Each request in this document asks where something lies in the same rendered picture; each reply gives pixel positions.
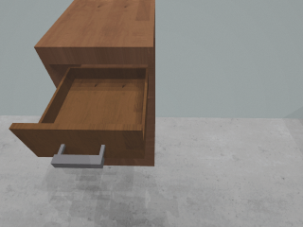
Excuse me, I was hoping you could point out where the drawer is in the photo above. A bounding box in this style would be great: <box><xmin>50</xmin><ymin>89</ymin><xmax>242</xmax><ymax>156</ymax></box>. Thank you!
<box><xmin>9</xmin><ymin>66</ymin><xmax>149</xmax><ymax>159</ymax></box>

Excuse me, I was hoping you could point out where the handle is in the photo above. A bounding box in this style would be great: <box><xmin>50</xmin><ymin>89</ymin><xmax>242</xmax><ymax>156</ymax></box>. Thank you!
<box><xmin>50</xmin><ymin>144</ymin><xmax>106</xmax><ymax>168</ymax></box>

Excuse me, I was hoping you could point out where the cabinet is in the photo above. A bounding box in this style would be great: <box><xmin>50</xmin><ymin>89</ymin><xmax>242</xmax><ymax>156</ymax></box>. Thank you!
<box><xmin>34</xmin><ymin>0</ymin><xmax>155</xmax><ymax>166</ymax></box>

